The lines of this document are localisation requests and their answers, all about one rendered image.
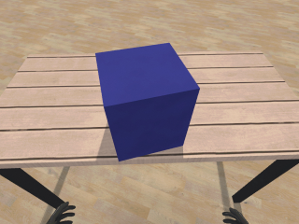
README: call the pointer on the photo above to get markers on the table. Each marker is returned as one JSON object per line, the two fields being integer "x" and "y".
{"x": 52, "y": 115}

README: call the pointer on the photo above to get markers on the robot right hand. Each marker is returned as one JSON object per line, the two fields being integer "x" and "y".
{"x": 236, "y": 215}

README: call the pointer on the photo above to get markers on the robot left hand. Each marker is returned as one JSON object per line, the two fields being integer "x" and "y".
{"x": 59, "y": 214}

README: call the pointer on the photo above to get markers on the carton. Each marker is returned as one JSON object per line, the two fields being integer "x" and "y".
{"x": 148, "y": 96}

